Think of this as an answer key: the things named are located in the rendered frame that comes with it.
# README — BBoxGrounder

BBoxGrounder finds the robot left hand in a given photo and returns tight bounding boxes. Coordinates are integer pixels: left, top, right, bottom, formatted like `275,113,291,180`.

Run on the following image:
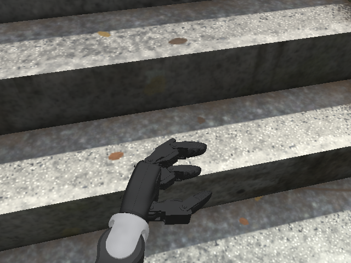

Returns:
119,138,212,225

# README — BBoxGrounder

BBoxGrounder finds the robot left forearm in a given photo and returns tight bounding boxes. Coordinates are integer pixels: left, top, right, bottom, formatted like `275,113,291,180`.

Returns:
95,213,149,263

